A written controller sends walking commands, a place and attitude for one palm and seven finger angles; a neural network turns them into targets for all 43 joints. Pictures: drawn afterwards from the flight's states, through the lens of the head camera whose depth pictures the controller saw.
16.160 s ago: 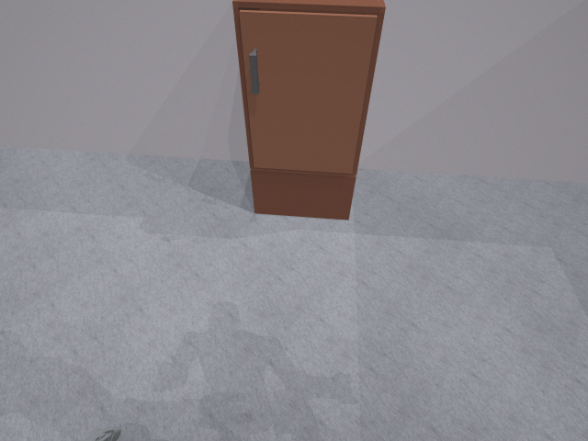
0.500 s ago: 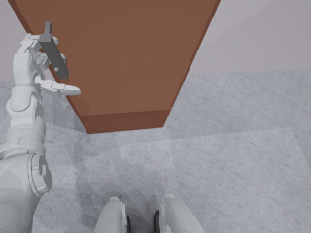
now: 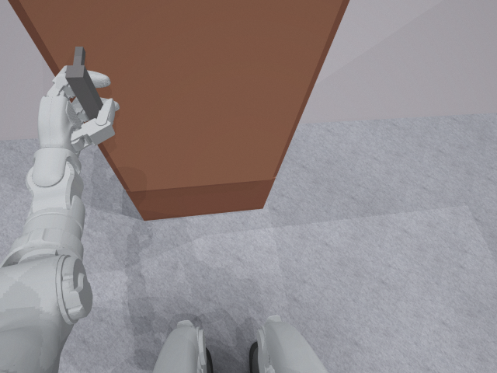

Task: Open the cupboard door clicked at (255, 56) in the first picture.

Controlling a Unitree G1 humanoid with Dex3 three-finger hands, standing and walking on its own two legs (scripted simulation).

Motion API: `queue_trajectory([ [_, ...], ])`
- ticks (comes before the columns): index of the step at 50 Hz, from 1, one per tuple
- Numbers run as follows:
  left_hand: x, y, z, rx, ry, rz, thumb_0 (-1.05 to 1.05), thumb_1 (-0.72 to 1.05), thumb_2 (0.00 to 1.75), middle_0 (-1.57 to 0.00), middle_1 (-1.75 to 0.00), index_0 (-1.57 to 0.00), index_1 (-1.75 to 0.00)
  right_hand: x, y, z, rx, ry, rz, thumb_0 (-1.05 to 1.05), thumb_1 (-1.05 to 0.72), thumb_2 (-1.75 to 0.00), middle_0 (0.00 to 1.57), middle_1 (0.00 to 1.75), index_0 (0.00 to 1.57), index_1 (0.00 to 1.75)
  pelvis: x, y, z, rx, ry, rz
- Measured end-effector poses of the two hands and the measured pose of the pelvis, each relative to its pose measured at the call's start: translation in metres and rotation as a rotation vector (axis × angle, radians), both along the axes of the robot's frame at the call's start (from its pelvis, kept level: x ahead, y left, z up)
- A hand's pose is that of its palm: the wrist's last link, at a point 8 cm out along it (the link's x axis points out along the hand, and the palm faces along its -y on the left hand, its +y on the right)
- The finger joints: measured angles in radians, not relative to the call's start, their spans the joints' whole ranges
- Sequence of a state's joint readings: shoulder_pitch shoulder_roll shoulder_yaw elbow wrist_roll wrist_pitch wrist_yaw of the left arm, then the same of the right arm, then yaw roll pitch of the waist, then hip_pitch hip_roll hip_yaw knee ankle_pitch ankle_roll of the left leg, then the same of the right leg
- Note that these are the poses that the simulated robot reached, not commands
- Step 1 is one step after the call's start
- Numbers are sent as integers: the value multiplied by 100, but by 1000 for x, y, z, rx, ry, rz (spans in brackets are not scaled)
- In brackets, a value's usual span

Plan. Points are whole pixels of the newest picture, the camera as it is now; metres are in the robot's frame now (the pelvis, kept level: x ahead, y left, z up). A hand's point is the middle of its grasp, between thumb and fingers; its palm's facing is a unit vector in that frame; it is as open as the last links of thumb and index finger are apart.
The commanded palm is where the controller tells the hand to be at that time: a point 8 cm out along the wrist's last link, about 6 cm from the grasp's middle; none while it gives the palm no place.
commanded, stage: close the thumb around the handle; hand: left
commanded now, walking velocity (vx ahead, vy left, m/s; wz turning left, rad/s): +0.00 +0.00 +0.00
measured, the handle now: (93, 93) +0.55 +0.21 +0.05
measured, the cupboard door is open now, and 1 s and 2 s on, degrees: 0 34 43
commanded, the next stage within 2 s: pull the door open along its arc in 0.08 s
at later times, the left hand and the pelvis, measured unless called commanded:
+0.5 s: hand (113, 143) +0.46 +0.18 +0.04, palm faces +0.07 -1.00 -0.02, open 5.7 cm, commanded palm +0.40 +0.22 +0.05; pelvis +0.00 -0.01 +0.01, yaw +0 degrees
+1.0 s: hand (185, 236) +0.31 +0.07 +0.05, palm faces +0.44 -0.90 +0.01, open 5.7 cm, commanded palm +0.25 +0.09 +0.05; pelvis +0.01 -0.03 +0.01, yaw +3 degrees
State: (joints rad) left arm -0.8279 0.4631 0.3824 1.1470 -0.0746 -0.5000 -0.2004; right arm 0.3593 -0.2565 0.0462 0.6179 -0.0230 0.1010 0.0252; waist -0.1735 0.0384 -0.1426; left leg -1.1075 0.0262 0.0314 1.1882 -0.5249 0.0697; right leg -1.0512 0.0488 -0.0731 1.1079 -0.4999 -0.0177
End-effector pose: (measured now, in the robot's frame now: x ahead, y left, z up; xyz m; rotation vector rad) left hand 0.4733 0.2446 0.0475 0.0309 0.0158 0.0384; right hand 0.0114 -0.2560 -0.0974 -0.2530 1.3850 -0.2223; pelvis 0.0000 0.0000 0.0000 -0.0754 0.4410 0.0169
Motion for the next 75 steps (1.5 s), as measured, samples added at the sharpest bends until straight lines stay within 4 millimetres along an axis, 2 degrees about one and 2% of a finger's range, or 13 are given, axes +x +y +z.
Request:
queue_trajectory([
  [5, 1, -5, -3, -28, 6, 14, -2, 71, 84, -39, -134, -39, -135, -1, -3, -1, -7, -9, -1, 1, -91, -90, 21, 30, 21, 30, -2, -2, -1, 3, 0, -1],
  [14, -2, -8, -3, -16, 3, 44, -2, 73, 86, -39, -135, -38, -135, -6, -8, -5, 0, -9, -3, 1, -91, -90, 21, 30, 21, 30, -7, -7, -4, 10, 2, -3],
  [19, -13, -11, -3, -14, 2, 49, -2, 74, 82, -38, -135, -37, -135, -4, -9, -4, 20, -10, -10, 1, -91, -90, 21, 30, 21, 30, -4, -9, 0, 16, -5, -10],
  [23, -29, -14, -3, -14, 4, 42, -2, 74, 79, -38, -135, -36, -135, 6, -9, 0, 37, -34, -17, 1, -91, -90, 21, 30, 21, 30, 1, -11, 5, 23, -20, -16],
  [27, -53, -21, -3, -15, 7, 26, -1, 72, 76, -38, -135, -36, -135, 27, -8, 6, 54, -91, -14, 1, -91, -90, 21, 30, 20, 30, 8, -12, 13, 30, -39, -20],
  [32, -91, -35, -3, -56, 2, 54, -1, 70, 73, -37, -135, -37, -135, 66, -6, 14, 69, -197, 28, 1, -91, -90, 21, 30, 20, 30, 16, -12, 20, 35, -64, -19],
  [37, -132, -64, -5, -148, -12, 253, 1, 68, 73, -36, -135, -39, -135, 114, 2, 17, 100, -310, 124, 1, -91, -90, 20, 30, 20, 30, 19, -12, 21, 42, -81, -10],
  [41, -159, -89, -3, -130, -13, 364, 0, 68, 75, -35, -135, -39, -135, 148, 13, 17, 136, -390, 203, 1, -91, -90, 20, 30, 20, 30, 16, -15, 18, 49, -93, 6],
  [48, -197, -127, 0, -61, 5, 438, -2, 70, 77, -34, -135, -40, -135, 183, 34, 18, 190, -493, 297, 1, -91, -90, 20, 30, 20, 30, 10, -26, 14, 61, -121, 31],
  [54, -224, -152, 3, -29, 36, 380, -1, 70, 74, -36, -135, -38, -135, 189, 39, 27, 221, -566, 315, 1, -91, -90, 20, 30, 20, 30, 7, -38, 17, 69, -153, 49],
  [61, -246, -179, 6, 2, 72, 292, -1, 69, 74, -36, -134, -38, -135, 187, 24, 33, 226, -617, 306, 1, -91, -90, 21, 30, 21, 30, 8, -53, 20, 83, -176, 51],
  [69, -238, -179, 4, 4, 45, 406, -1, 64, 77, -38, -133, -44, -134, 183, -5, 19, 185, -592, 317, 1, -91, -90, 20, 30, 20, 30, 1, -70, 13, 100, -166, 66],
  [75, -235, -178, 4, -10, 45, 443, 0, 46, 71, -39, -131, -47, -131, 175, -20, 10, 179, -551, 301, 2, -91, -90, 20, 30, 20, 30, 2, -79, 12, 114, -150, 69],
])
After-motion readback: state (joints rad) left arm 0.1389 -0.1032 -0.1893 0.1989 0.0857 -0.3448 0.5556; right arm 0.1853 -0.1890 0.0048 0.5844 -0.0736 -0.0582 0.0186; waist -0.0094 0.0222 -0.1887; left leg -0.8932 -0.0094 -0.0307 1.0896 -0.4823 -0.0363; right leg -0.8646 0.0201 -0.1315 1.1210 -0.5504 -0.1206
